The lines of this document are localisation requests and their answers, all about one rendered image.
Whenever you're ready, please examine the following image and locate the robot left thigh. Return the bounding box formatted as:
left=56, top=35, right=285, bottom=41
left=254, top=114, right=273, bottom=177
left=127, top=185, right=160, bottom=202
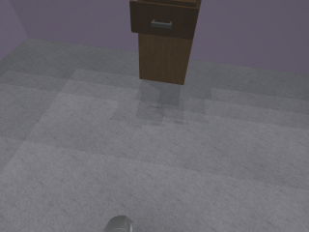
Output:
left=102, top=216, right=133, bottom=232

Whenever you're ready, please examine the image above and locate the cabinet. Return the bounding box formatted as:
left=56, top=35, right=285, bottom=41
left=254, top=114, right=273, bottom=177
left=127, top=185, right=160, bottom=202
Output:
left=137, top=0, right=202, bottom=85

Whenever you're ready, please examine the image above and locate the drawer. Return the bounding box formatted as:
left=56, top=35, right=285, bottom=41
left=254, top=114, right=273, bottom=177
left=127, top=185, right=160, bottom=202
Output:
left=129, top=0, right=199, bottom=40

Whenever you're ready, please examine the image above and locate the handle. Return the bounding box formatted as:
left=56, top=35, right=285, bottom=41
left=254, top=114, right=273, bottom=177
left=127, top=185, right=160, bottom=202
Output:
left=151, top=19, right=172, bottom=29

